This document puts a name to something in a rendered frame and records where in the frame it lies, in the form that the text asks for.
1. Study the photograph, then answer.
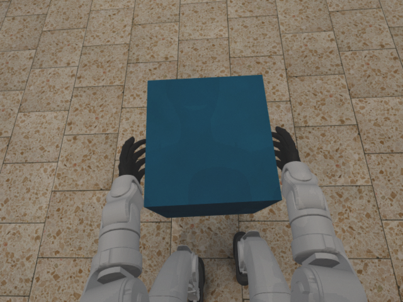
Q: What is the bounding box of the left robot shin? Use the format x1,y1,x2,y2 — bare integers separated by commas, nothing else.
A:
177,245,200,301

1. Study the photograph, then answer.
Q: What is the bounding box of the robot left hand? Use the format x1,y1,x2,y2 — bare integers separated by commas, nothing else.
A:
118,137,146,184

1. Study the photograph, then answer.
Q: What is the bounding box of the robot left upper arm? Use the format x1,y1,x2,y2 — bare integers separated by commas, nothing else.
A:
80,277,150,302

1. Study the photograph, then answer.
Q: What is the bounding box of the robot left forearm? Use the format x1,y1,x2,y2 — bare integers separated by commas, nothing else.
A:
80,175,144,301

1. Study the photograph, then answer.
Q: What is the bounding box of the robot right hand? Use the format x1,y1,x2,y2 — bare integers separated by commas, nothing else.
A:
271,126,301,172

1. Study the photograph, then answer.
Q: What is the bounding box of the left robot foot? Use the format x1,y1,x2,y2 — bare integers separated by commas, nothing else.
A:
188,257,205,302

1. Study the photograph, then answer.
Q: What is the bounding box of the robot right forearm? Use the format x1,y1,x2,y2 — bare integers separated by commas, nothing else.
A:
281,161,368,302

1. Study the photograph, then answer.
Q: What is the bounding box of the carton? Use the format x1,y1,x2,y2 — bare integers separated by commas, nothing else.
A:
144,75,282,218

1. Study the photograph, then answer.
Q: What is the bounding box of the robot right upper arm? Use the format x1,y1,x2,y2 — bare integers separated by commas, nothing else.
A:
290,264,367,302

